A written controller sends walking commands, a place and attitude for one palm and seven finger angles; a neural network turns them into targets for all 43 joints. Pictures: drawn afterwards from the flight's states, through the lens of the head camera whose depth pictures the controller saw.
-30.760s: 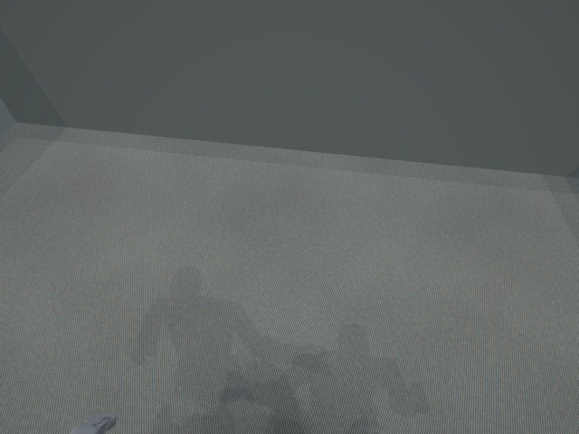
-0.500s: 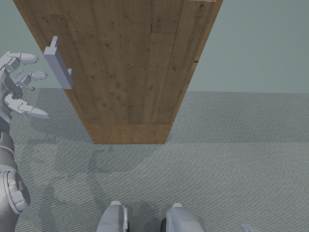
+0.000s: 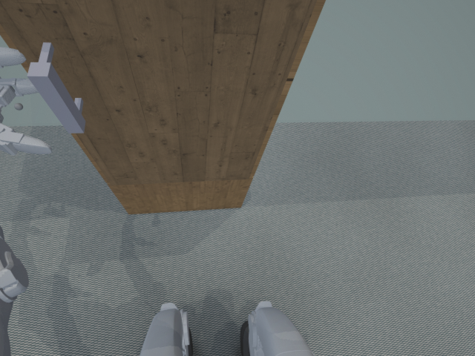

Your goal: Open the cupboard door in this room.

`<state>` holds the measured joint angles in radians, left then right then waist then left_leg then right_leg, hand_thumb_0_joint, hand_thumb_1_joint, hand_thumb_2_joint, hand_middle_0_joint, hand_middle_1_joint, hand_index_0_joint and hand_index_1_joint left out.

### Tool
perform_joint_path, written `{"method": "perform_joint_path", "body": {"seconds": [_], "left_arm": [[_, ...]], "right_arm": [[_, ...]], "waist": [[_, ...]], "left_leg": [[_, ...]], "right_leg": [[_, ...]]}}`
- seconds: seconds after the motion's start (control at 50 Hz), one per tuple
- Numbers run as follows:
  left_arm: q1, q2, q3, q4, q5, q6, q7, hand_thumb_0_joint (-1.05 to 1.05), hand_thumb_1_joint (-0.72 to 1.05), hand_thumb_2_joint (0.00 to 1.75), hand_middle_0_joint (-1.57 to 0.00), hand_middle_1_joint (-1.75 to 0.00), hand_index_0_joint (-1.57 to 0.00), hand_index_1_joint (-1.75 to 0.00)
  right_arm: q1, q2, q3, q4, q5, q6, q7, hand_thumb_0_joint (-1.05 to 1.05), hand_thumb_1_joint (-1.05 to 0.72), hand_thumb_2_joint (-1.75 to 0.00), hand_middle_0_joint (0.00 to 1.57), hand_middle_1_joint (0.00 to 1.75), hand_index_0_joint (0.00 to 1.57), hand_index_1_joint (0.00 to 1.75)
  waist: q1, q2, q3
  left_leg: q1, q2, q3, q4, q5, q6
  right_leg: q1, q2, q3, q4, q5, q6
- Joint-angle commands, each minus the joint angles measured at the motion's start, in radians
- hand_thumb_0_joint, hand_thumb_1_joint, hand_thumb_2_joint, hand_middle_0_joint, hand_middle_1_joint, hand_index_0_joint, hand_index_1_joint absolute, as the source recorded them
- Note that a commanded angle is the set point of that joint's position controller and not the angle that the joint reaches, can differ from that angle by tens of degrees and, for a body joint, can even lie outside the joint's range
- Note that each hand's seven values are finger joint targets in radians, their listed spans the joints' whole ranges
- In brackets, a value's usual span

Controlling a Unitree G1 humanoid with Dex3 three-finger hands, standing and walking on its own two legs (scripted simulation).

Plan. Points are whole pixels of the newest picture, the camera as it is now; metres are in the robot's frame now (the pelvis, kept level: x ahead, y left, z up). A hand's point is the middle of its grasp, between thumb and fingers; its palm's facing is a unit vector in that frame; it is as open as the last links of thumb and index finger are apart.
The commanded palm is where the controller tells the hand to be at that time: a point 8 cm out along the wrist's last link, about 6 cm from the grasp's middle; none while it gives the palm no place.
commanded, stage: move the hooked fingers beside the handle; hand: left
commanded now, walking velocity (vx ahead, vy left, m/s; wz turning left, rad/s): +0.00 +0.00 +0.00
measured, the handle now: (62, 91) +0.52 +0.25 +0.07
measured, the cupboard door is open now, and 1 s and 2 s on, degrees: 0 0 0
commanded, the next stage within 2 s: slide the fingers in behind the handle in 0.68 s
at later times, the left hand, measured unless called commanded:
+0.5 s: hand (18, 115) +0.46 +0.29 +0.08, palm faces +0.03 -1.00 -0.02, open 14.0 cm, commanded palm +0.44 +0.33 +0.07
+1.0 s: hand (30, 114) +0.47 +0.28 +0.07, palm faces +0.03 -1.00 -0.02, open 14.0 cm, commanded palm +0.45 +0.32 +0.07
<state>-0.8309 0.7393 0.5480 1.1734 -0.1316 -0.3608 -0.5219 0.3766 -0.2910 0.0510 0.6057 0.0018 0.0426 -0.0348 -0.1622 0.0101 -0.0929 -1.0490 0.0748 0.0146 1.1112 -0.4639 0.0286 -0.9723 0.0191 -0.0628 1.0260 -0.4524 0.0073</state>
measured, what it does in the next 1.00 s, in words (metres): stands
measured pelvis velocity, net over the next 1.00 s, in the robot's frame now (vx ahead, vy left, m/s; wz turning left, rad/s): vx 0.00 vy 0.00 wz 0.01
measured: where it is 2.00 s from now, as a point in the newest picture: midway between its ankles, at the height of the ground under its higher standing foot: outside the picture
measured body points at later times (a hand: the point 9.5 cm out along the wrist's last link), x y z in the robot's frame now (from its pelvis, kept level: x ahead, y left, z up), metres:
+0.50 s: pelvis +0.00 +0.00 +0.00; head +0.13 +0.04 +0.43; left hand +0.45 +0.34 +0.08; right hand +0.05 -0.27 -0.10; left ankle +0.03 +0.10 -0.66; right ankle +0.01 -0.13 -0.66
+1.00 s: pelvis +0.00 +0.00 +0.00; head +0.13 +0.03 +0.43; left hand +0.46 +0.33 +0.08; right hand +0.03 -0.28 -0.10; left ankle +0.03 +0.10 -0.66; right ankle +0.01 -0.13 -0.66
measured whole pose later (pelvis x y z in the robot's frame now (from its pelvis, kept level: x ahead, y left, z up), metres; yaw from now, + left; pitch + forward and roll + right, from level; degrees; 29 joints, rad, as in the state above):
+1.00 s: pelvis +0.00 +0.00 +0.00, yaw +0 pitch +22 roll -4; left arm -0.79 0.67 0.51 1.12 -0.15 -0.37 -0.49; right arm 0.36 -0.28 0.05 0.61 0.01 0.06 -0.03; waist -0.15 0.01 -0.10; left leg -1.04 0.07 0.01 1.11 -0.46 0.02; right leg -0.96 0.02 -0.07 1.03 -0.46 0.00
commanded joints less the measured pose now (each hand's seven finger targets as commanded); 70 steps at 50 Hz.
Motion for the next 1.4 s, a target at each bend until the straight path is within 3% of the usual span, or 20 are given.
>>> {"method": "perform_joint_path", "body": {"seconds": [0.0,0.08,0.1,0.16,0.26,0.4,0.46,0.5,0.54,0.66,0.76,0.82,0.88,1.0,1.04,1.12,1.24,1.3,1.36,1.38], "left_arm": [[-0.307,0.302,0.039,-0.217,-0.033,-0.057,-0.003,0.00,-0.50,0.30,-0.30,-1.20,-0.30,-1.20],[-0.296,0.305,0.054,-0.262,-0.040,-0.068,0.004,0.00,-0.50,0.30,-0.30,-1.20,-0.30,-1.20],[-0.303,0.275,0.030,-0.274,-0.042,-0.070,0.006,0.00,-0.50,0.30,-0.30,-1.20,-0.30,-1.20],[-0.329,0.301,0.052,-0.253,-0.044,-0.074,0.016,0.00,-0.50,0.30,-0.30,-1.20,-0.30,-1.20],[-0.329,0.258,0.016,-0.287,-0.040,-0.087,0.018,0.00,-0.50,0.30,-0.30,-1.20,-0.30,-1.20],[-0.282,0.259,0.020,-0.210,-0.044,-0.061,0.019,0.00,-0.50,0.30,-0.30,-1.20,-0.30,-1.20],[-0.330,0.230,-0.010,-0.230,-0.045,-0.076,0.018,0.00,-0.50,0.30,-0.30,-1.20,-0.30,-1.20],[-0.325,0.288,0.035,-0.244,-0.043,-0.088,0.023,0.00,-0.50,0.30,-0.30,-1.20,-0.30,-1.20],[-0.314,0.265,0.027,-0.270,-0.049,-0.099,0.016,0.00,-0.50,0.30,-0.30,-1.20,-0.30,-1.20],[-0.350,0.277,0.011,-0.200,-0.042,-0.072,0.000,0.00,-0.50,0.30,-0.30,-1.20,-0.30,-1.20],[-0.370,0.280,0.017,-0.249,-0.047,-0.092,0.005,0.00,-0.50,0.30,-0.30,-1.20,-0.30,-1.20],[-0.354,0.226,-0.014,-0.231,-0.058,-0.081,0.008,0.00,-0.50,0.30,-0.30,-1.20,-0.30,-1.20],[-0.323,0.258,0.015,-0.239,-0.048,-0.065,0.023,0.00,-0.50,0.30,-0.30,-1.20,-0.30,-1.20],[-0.340,0.199,-0.027,-0.298,-0.040,-0.078,0.057,0.00,-0.50,0.30,-0.30,-1.20,-0.30,-1.20],[-0.301,0.189,-0.015,-0.316,-0.048,-0.087,0.066,0.00,-0.50,0.30,-0.30,-1.20,-0.30,-1.20],[-0.283,0.142,-0.035,-0.284,-0.054,-0.082,0.086,0.00,-0.50,0.30,-0.30,-1.20,-0.30,-1.20],[-0.323,0.107,-0.064,-0.334,-0.040,-0.104,0.121,0.00,-0.50,0.30,-0.30,-1.20,-0.30,-1.20],[-0.296,0.090,-0.069,-0.288,-0.037,-0.101,0.135,0.00,-0.50,0.30,-0.30,-1.20,-0.30,-1.20],[-0.324,0.121,-0.048,-0.295,-0.029,-0.108,0.144,0.00,-0.50,0.30,-0.30,-1.20,-0.30,-1.20],[-0.313,0.093,-0.068,-0.305,-0.030,-0.109,0.146,0.00,-0.50,0.30,-0.30,-1.20,-0.30,-1.20]], "right_arm": [[0.157,-0.202,-0.077,-0.056,0.003,-0.002,-0.012,0.00,-0.90,-0.90,0.20,0.30,0.20,0.30],[0.155,-0.201,-0.082,-0.063,0.004,0.003,-0.010,0.00,-0.90,-0.90,0.20,0.30,0.20,0.30],[0.149,-0.195,-0.080,-0.060,0.005,0.004,-0.009,0.00,-0.90,-0.90,0.20,0.30,0.20,0.30],[0.148,-0.202,-0.082,-0.052,0.004,0.004,-0.013,0.00,-0.90,-0.90,0.20,0.30,0.20,0.30],[0.142,-0.192,-0.079,-0.049,0.003,0.002,-0.012,0.00,-0.90,-0.90,0.20,0.30,0.20,0.30],[0.130,-0.197,-0.076,-0.058,0.007,0.004,-0.016,0.00,-0.90,-0.90,0.20,0.30,0.20,0.30],[0.123,-0.191,-0.072,-0.058,0.008,0.001,-0.015,0.00,-0.90,-0.90,0.20,0.30,0.20,0.30],[0.124,-0.197,-0.076,-0.058,0.005,-0.002,-0.019,0.00,-0.90,-0.90,0.20,0.30,0.20,0.30],[0.126,-0.192,-0.076,-0.060,0.004,-0.004,-0.014,0.00,-0.90,-0.90,0.20,0.30,0.20,0.30],[0.123,-0.197,-0.070,-0.050,0.011,-0.003,-0.022,0.00,-0.90,-0.90,0.20,0.30,0.20,0.30],[0.128,-0.198,-0.073,-0.044,0.007,-0.009,-0.021,0.00,-0.90,-0.90,0.20,0.30,0.20,0.30],[0.131,-0.194,-0.071,-0.044,0.008,-0.008,-0.019,0.00,-0.90,-0.90,0.20,0.30,0.20,0.30],[0.134,-0.193,-0.075,-0.048,0.009,-0.003,-0.018,0.00,-0.90,-0.90,0.20,0.30,0.20,0.30],[0.130,-0.183,-0.076,-0.049,0.008,-0.001,-0.010,0.00,-0.90,-0.90,0.20,0.30,0.20,0.30],[0.131,-0.181,-0.080,-0.053,0.007,-0.001,-0.009,0.00,-0.90,-0.90,0.20,0.30,0.20,0.30],[0.127,-0.178,-0.080,-0.053,0.009,-0.002,-0.007,0.00,-0.90,-0.90,0.20,0.30,0.20,0.30],[0.117,-0.167,-0.079,-0.051,0.006,-0.003,-0.004,0.00,-0.90,-0.90,0.20,0.30,0.20,0.30],[0.113,-0.166,-0.079,-0.051,0.008,-0.003,-0.004,0.00,-0.90,-0.90,0.20,0.30,0.20,0.30],[0.115,-0.170,-0.082,-0.047,0.007,-0.005,-0.007,0.00,-0.90,-0.90,0.20,0.30,0.20,0.30],[0.112,-0.165,-0.080,-0.052,0.007,-0.006,-0.004,0.00,-0.90,-0.90,0.20,0.30,0.20,0.30]], "waist": [[0.029,0.191,-0.500],[0.038,0.197,-0.504],[0.031,0.212,-0.495],[0.023,0.178,-0.465],[0.026,0.247,-0.508],[0.027,0.144,-0.427],[0.016,0.177,-0.439],[0.027,0.167,-0.464],[0.037,0.205,-0.515],[0.013,0.170,-0.431],[0.024,0.216,-0.503],[0.017,0.185,-0.477],[0.032,0.170,-0.495],[0.022,0.187,-0.479],[0.038,0.205,-0.511],[0.031,0.150,-0.447],[0.030,0.184,-0.477],[0.026,0.130,-0.428],[0.032,0.137,-0.462],[0.033,0.156,-0.473]], "left_leg": [[0.488,-0.023,-0.072,-0.119,0.433,-0.001],[0.514,-0.023,-0.076,-0.126,0.449,-0.004],[0.523,-0.023,-0.073,-0.127,0.436,-0.003],[0.495,-0.022,-0.078,-0.130,0.400,-0.003],[0.575,-0.021,-0.083,-0.128,0.460,-0.012],[0.467,-0.028,-0.072,-0.141,0.372,-0.001],[0.484,-0.029,-0.071,-0.130,0.370,-0.003],[0.470,-0.029,-0.070,-0.127,0.376,0.000],[0.515,-0.030,-0.072,-0.120,0.428,-0.006],[0.431,-0.030,-0.069,-0.115,0.343,0.003],[0.502,-0.027,-0.084,-0.112,0.380,-0.005],[0.490,-0.028,-0.083,-0.115,0.372,-0.001],[0.465,-0.030,-0.072,-0.118,0.368,0.002],[0.491,-0.028,-0.074,-0.129,0.372,-0.002],[0.531,-0.028,-0.074,-0.132,0.407,-0.007],[0.492,-0.031,-0.070,-0.145,0.361,-0.002],[0.526,-0.032,-0.072,-0.147,0.388,-0.009],[0.475,-0.034,-0.064,-0.152,0.338,-0.005],[0.474,-0.035,-0.063,-0.144,0.342,-0.004],[0.486,-0.039,-0.061,-0.145,0.356,-0.005]], "right_leg": [[0.117,0.041,0.014,-0.104,0.278,-0.028],[0.119,0.045,0.011,-0.108,0.277,-0.031],[0.106,0.045,0.012,-0.112,0.268,-0.030],[0.106,0.045,0.011,-0.114,0.249,-0.030],[0.084,0.045,0.007,-0.112,0.263,-0.035],[0.124,0.042,0.010,-0.124,0.244,-0.031],[0.100,0.041,0.014,-0.117,0.238,-0.030],[0.140,0.042,0.022,-0.115,0.255,-0.032],[0.136,0.043,0.018,-0.102,0.280,-0.034],[0.113,0.041,0.024,-0.109,0.237,-0.030],[0.090,0.041,0.018,-0.099,0.232,-0.035],[0.087,0.043,0.013,-0.103,0.229,-0.036],[0.132,0.039,0.021,-0.109,0.250,-0.029],[0.116,0.042,0.016,-0.114,0.245,-0.030],[0.122,0.042,0.013,-0.112,0.260,-0.034],[0.130,0.044,0.011,-0.125,0.242,-0.034],[0.131,0.039,0.014,-0.117,0.259,-0.033],[0.143,0.037,0.017,-0.128,0.242,-0.030],[0.159,0.035,0.023,-0.118,0.253,-0.030],[0.162,0.035,0.024,-0.119,0.265,-0.030]]}}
